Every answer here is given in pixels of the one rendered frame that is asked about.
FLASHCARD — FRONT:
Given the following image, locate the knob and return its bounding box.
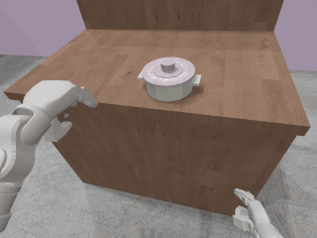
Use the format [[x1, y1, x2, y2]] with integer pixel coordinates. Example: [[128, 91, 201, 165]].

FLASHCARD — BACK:
[[160, 59, 175, 71]]

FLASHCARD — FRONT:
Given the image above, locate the pot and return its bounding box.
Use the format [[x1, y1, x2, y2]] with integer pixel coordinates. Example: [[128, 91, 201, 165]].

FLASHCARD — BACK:
[[137, 72, 201, 102]]

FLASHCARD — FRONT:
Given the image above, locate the table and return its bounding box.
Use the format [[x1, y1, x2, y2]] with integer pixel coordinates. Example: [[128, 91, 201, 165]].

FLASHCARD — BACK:
[[3, 0, 311, 216]]

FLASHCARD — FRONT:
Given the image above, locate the robot right hand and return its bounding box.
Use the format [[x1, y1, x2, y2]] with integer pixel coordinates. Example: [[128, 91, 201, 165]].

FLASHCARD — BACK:
[[232, 188, 271, 234]]

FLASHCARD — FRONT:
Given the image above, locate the robot left hand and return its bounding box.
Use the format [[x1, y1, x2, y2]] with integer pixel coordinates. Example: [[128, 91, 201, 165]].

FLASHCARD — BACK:
[[23, 80, 98, 142]]

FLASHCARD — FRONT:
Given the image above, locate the right robot forearm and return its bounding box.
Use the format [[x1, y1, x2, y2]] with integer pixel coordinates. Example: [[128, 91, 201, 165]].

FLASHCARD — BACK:
[[254, 222, 284, 238]]

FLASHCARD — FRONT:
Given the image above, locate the left robot forearm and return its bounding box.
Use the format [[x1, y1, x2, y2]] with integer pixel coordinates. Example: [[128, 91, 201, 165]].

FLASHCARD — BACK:
[[0, 104, 52, 233]]

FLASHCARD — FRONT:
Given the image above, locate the lid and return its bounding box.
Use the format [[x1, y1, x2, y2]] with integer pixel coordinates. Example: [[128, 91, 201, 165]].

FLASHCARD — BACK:
[[142, 57, 195, 88]]

